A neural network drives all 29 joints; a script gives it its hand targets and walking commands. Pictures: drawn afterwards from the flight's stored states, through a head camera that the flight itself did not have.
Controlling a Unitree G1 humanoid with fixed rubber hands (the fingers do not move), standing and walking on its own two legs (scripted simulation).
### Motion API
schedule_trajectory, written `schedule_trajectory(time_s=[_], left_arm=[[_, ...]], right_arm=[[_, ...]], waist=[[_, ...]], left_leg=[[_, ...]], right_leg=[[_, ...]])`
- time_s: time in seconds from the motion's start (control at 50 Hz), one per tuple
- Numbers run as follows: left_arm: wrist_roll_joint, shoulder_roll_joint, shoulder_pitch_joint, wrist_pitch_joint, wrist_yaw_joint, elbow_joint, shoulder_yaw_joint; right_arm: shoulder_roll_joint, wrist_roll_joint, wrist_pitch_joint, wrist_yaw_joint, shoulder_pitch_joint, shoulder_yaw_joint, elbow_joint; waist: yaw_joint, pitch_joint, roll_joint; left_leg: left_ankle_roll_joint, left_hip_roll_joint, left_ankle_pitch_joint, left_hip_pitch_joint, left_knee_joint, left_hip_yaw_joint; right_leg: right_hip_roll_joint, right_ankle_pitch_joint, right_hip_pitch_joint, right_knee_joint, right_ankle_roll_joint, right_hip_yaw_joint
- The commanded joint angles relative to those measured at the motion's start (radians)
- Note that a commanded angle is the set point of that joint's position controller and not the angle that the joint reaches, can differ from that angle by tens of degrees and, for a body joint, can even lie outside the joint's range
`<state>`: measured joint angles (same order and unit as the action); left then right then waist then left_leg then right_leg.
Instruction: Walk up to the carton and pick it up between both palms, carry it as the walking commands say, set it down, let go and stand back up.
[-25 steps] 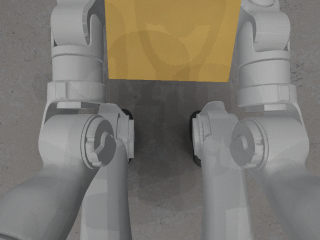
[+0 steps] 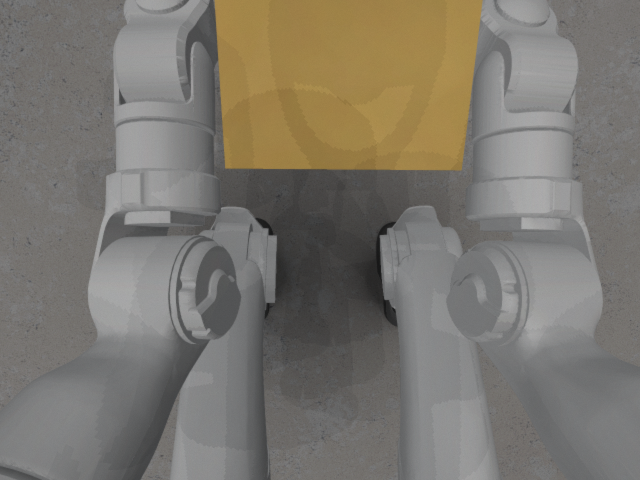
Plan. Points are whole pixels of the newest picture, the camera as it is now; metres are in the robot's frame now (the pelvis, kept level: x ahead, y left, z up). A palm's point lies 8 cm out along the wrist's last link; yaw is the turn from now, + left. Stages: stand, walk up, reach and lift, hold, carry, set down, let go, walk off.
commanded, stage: reach and lift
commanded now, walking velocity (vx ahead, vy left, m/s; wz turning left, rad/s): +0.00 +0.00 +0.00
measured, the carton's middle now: (334, 14) +0.54 +0.00 -0.16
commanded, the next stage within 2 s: none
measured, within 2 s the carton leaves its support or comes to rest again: neither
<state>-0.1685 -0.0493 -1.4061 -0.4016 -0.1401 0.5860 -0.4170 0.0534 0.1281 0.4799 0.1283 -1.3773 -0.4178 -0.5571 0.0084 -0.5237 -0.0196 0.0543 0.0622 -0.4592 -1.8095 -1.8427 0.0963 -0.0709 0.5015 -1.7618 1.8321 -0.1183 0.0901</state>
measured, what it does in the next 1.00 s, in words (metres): rises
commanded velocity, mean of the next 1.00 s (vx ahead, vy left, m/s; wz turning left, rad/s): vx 0.00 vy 0.00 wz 0.00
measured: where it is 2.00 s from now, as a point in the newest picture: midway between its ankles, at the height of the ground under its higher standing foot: (326, 291)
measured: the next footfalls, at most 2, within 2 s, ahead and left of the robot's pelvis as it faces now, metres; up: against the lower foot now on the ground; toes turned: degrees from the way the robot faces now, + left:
none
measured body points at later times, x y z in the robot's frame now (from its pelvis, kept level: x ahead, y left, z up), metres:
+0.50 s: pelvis +0.00 -0.01 +0.05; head +0.32 +0.00 +0.35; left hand +0.54 +0.12 -0.02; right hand +0.53 -0.14 -0.03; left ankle +0.15 +0.13 -0.45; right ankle +0.15 -0.15 -0.45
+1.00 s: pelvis +0.00 +0.00 +0.10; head +0.30 +0.02 +0.43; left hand +0.52 +0.13 +0.04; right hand +0.51 -0.13 +0.03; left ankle +0.15 +0.13 -0.45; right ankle +0.15 -0.15 -0.45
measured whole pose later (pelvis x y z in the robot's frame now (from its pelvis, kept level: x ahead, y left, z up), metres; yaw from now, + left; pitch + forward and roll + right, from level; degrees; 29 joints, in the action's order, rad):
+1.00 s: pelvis +0.00 +0.00 +0.10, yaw +0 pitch +14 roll -2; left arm -0.16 0.00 -1.17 -0.44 -0.13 0.50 -0.36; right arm -0.03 0.14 0.46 0.13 -1.12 -0.38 -0.46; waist 0.01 -0.52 -0.01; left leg 0.05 0.07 -0.41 -1.34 -1.50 0.12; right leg -0.06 0.43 -1.30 1.48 -0.10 0.09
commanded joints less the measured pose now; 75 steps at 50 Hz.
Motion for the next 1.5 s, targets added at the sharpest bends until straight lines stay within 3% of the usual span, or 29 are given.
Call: schedule_trajectory(time_s=[0.0,0.06,0.18,0.22,0.32,0.34,0.36,0.42,0.44,0.5,0.58,0.6,0.64,0.66,0.7,0.72,0.74,0.76,0.82,0.96,1.08,1.1,1.2,1.22,1.24,1.3,1.34,1.4,1.48], left_arm=[[0.188,1.118,-0.652,-0.04,0.264,-0.019,0.694],[0.269,1.105,-0.694,-0.041,0.253,-0.21,0.792],[0.159,1.122,-0.582,-0.051,0.255,0.004,0.701],[0.179,1.186,-0.539,-0.046,0.26,-0.001,0.715],[0.213,1.175,-0.506,-0.038,0.259,-0.088,0.792],[0.156,1.14,-0.526,-0.038,0.266,0.093,0.651],[0.201,1.151,-0.617,-0.017,0.267,-0.075,0.692],[0.25,1.133,-0.621,-0.03,0.264,-0.167,0.78],[0.235,1.085,-0.623,-0.027,0.266,-0.121,0.758],[0.147,1.051,-0.536,-0.044,0.286,0.031,0.657],[0.212,1.182,-0.559,-0.027,0.307,-0.028,0.686],[0.205,1.088,-0.565,-0.023,0.312,-0.05,0.654],[0.208,1.131,-0.589,-0.023,0.303,-0.146,0.704],[0.215,1.134,-0.525,-0.033,0.311,-0.07,0.714],[0.23,1.091,-0.592,-0.031,0.303,-0.154,0.74],[0.222,1.102,-0.59,-0.028,0.308,-0.091,0.739],[0.181,1.074,-0.548,-0.032,0.306,-0.013,0.68],[0.239,1.149,-0.628,-0.022,0.296,-0.19,0.789],[0.163,1.18,-0.485,-0.041,0.286,-0.038,0.746],[0.254,1.301,-0.374,-0.042,0.285,-0.098,0.837],[0.208,1.243,-0.372,-0.044,0.272,-0.049,0.811],[0.2,1.278,-0.375,-0.032,0.269,-0.117,0.839],[0.206,1.207,-0.45,-0.027,0.261,-0.141,0.828],[0.189,1.261,-0.328,-0.043,0.268,-0.033,0.821],[0.182,1.277,-0.288,-0.042,0.262,-0.069,0.838],[0.166,1.25,-0.299,-0.026,0.27,-0.021,0.772],[0.205,1.272,-0.255,-0.036,0.288,-0.131,0.834],[0.151,1.16,-0.29,-0.032,0.293,0.011,0.739],[0.201,1.202,-0.262,-0.018,0.315,-0.162,0.85]], right_arm=[[-1.127,-0.219,-0.052,-0.289,-0.724,0.619,0.089],[-1.063,-0.303,-0.058,-0.27,-0.876,0.725,0.332],[-1.078,-0.187,-0.036,-0.287,-0.658,0.579,0.015],[-1.13,-0.189,-0.046,-0.289,-0.668,0.594,0.076],[-1.1,-0.288,-0.073,-0.284,-0.78,0.73,0.276],[-1.086,-0.205,-0.061,-0.278,-0.738,0.594,0.053],[-1.133,-0.206,-0.041,-0.282,-0.666,0.604,0.039],[-1.147,-0.309,-0.055,-0.26,-0.796,0.759,0.265],[-1.149,-0.244,-0.047,-0.252,-0.736,0.713,0.194],[-1.19,-0.242,-0.036,-0.258,-0.702,0.664,0.046],[-1.229,-0.227,-0.045,-0.249,-0.665,0.7,0.183],[-1.271,-0.249,-0.03,-0.251,-0.705,0.748,0.175],[-1.236,-0.304,-0.043,-0.249,-0.734,0.769,0.236],[-1.166,-0.273,-0.043,-0.24,-0.699,0.754,0.225],[-1.197,-0.268,-0.037,-0.243,-0.685,0.765,0.235],[-1.192,-0.188,-0.033,-0.238,-0.59,0.683,0.11],[-1.22,-0.211,-0.033,-0.239,-0.622,0.677,0.102],[-1.197,-0.249,-0.059,-0.245,-0.653,0.737,0.197],[-1.185,-0.23,-0.052,-0.263,-0.587,0.668,0.097],[-1.121,-0.221,-0.074,-0.286,-0.551,0.731,0.259],[-1.191,-0.238,-0.06,-0.286,-0.515,0.722,0.174],[-1.176,-0.235,-0.07,-0.291,-0.513,0.733,0.207],[-1.13,-0.214,-0.061,-0.299,-0.479,0.694,0.126],[-1.094,-0.184,-0.077,-0.307,-0.48,0.682,0.145],[-1.167,-0.228,-0.072,-0.306,-0.436,0.701,0.161],[-1.178,-0.173,-0.071,-0.32,-0.413,0.688,0.088],[-1.203,-0.273,-0.076,-0.293,-0.542,0.848,0.379],[-1.126,-0.166,-0.056,-0.275,-0.415,0.687,0.102],[-1.234,-0.221,-0.061,-0.275,-0.378,0.817,0.261]], waist=[[0.058,2.393,-0.049],[0.055,2.613,-0.047],[0.065,2.192,-0.046],[0.105,2.263,-0.021],[0.02,2.47,-0.039],[0.056,2.183,-0.038],[0.081,2.234,0.017],[0.001,2.488,-0.002],[0.063,2.405,0.061],[-0.063,2.136,-0.012],[0.024,2.317,0.055],[-0.076,2.32,0.119],[-0.084,2.507,0.035],[-0.021,2.413,0.042],[-0.046,2.417,0.045],[0.042,2.288,0.086],[-0.027,2.232,0.071],[0.01,2.404,0.008],[-0.027,2.218,-0.056],[0.094,2.364,-0.043],[0.002,2.133,-0.044],[0.064,2.23,-0.042],[0.04,2.136,-0.06],[0.093,2.145,-0.066],[0.027,2.154,-0.105],[0.032,1.985,-0.042],[-0.011,2.328,-0.005],[0.035,1.983,0.004],[0.013,2.182,0.036]], left_leg=[[0.004,0.102,0.24,0.884,0.176,-0.171],[0.004,0.107,0.318,1.047,0.183,-0.172],[0.007,0.102,0.11,0.908,0.286,-0.146],[-0.002,0.102,0.146,0.999,0.31,-0.112],[0.006,0.119,0.297,1.06,0.297,-0.171],[-0.022,0.111,0.135,0.916,0.327,-0.135],[-0.014,0.104,0.126,0.954,0.342,-0.141],[-0.016,0.12,0.22,1.063,0.327,-0.161],[-0.023,0.117,0.202,0.977,0.337,-0.146],[-0.032,0.104,-0.018,0.821,0.4,-0.161],[-0.04,0.126,0.102,0.93,0.424,-0.184],[-0.038,0.124,0.15,0.875,0.405,-0.2],[-0.042,0.118,0.196,0.997,0.409,-0.174],[-0.028,0.119,0.219,0.979,0.418,-0.174],[-0.027,0.109,0.188,1.031,0.425,-0.168],[-0.03,0.116,0.157,0.992,0.455,-0.144],[-0.04,0.1,0.053,0.98,0.478,-0.141],[-0.015,0.111,0.154,1.08,0.477,-0.145],[-0.016,0.096,0.098,1.112,0.516,-0.132],[0.009,0.101,0.262,1.319,0.549,-0.091],[-0.007,0.1,0.12,1.254,0.631,-0.091],[-0.018,0.094,0.2,1.329,0.628,-0.058],[-0.003,0.072,0.095,1.335,0.679,-0.053],[0.005,0.076,0.075,1.325,0.689,-0.014],[0.002,0.07,0.086,1.426,0.729,-0.039],[-0.008,0.07,0.058,1.277,0.715,-0.056],[-0.015,0.1,0.259,1.442,0.712,-0.095],[-0.028,0.073,0.064,1.248,0.731,-0.083],[-0.019,0.098,0.249,1.4,0.786,-0.078]], right_leg=[[-0.115,-0.246,0.552,-0.18,0.056,-0.226],[-0.114,-0.299,0.681,-0.213,0.051,-0.218],[-0.118,-0.105,0.517,-0.281,0.06,-0.232],[-0.119,-0.16,0.558,-0.28,0.06,-0.242],[-0.118,-0.265,0.762,-0.321,0.038,-0.204],[-0.109,-0.12,0.566,-0.316,0.046,-0.205],[-0.109,-0.124,0.679,-0.357,0.055,-0.198],[-0.111,-0.215,0.866,-0.352,0.049,-0.166],[-0.117,-0.227,0.839,-0.337,0.033,-0.192],[-0.097,-0.029,0.757,-0.383,0.042,-0.149],[-0.105,-0.167,0.985,-0.442,0.043,-0.146],[-0.099,-0.191,1.027,-0.443,0.028,-0.128],[-0.115,-0.222,1.045,-0.424,0.034,-0.125],[-0.114,-0.244,1.015,-0.447,0.034,-0.137],[-0.113,-0.208,0.995,-0.436,0.04,-0.133],[-0.123,-0.184,0.896,-0.45,0.038,-0.171],[-0.102,-0.081,0.88,-0.471,0.043,-0.145],[-0.112,-0.184,0.967,-0.474,0.046,-0.152],[-0.108,-0.104,0.826,-0.497,0.069,-0.151],[-0.106,-0.247,0.929,-0.546,0.085,-0.16],[-0.091,-0.101,0.94,-0.604,0.078,-0.138],[-0.116,-0.184,0.926,-0.601,0.076,-0.149],[-0.095,-0.098,0.91,-0.63,0.094,-0.141],[-0.097,-0.112,0.89,-0.622,0.092,-0.16],[-0.085,-0.111,0.96,-0.665,0.096,-0.135],[-0.091,-0.081,0.921,-0.675,0.104,-0.121],[-0.102,-0.261,1.197,-0.708,0.079,-0.124],[-0.079,-0.068,1.009,-0.736,0.077,-0.09],[-0.096,-0.261,1.241,-0.778,0.058,-0.113]])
